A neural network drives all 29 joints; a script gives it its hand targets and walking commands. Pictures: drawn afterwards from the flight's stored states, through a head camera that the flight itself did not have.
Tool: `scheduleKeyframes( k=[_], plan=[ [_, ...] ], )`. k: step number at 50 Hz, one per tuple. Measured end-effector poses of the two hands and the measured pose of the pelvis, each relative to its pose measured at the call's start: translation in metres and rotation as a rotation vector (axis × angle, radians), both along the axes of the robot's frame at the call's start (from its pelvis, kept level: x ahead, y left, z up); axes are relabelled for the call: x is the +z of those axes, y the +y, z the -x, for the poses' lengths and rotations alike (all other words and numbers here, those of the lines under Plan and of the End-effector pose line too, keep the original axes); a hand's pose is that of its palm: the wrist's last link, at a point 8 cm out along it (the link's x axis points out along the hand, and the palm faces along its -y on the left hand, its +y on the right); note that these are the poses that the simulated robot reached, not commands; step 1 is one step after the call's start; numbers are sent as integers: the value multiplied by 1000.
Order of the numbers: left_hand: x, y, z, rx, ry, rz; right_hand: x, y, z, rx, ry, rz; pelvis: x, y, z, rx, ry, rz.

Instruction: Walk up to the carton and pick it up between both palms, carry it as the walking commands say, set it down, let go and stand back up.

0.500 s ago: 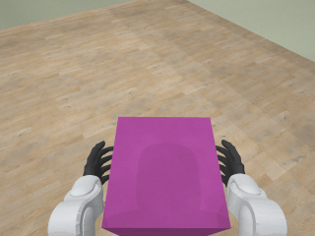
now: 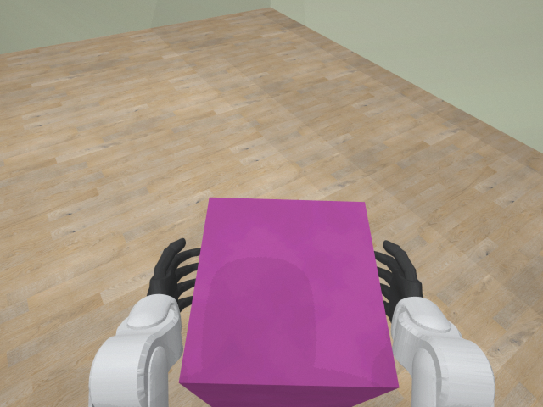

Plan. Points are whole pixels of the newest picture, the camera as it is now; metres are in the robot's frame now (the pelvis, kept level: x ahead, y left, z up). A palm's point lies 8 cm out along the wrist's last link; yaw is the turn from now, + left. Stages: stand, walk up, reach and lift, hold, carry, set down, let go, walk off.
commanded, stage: carry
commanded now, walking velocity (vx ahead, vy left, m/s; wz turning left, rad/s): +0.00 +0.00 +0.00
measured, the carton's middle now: (282, 312) +0.25 +0.00 +0.03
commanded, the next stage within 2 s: hold in 1.90 s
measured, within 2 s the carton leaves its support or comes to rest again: neither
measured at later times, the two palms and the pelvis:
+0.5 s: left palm (194, 258) +0.30 +0.12 +0.09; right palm (404, 261) +0.31 -0.17 +0.09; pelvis +0.07 -0.02 -0.01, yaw +1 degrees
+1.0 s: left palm (191, 281) +0.26 +0.12 +0.10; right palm (418, 283) +0.27 -0.17 +0.10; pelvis +0.03 -0.03 +0.00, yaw +1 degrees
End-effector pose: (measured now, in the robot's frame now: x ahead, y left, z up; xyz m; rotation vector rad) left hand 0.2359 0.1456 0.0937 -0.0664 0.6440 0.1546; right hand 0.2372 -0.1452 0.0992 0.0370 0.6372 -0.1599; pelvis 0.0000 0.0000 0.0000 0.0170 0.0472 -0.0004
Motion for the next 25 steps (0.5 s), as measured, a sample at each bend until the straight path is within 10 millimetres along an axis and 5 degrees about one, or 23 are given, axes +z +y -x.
scheduleKeyframes(
  k=[11, 25],
  plan=[
    [4, -12, -55, 4, 9, -32, -3, -12, -57, 8, 10, -26, -3, -13, -58, 14, 16, 18],
    [-6, -22, -66, 3, 23, -21, -11, -22, -68, 2, 23, -22, -7, -23, -70, 16, 25, 20]
  ],
)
